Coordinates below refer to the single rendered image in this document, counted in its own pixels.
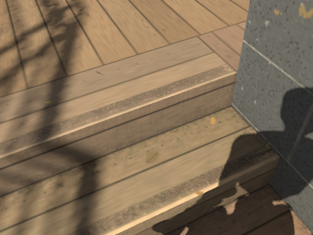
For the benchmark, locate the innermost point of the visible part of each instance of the stairs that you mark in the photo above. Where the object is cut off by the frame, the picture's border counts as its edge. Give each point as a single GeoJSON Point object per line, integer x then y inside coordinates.
{"type": "Point", "coordinates": [188, 164]}

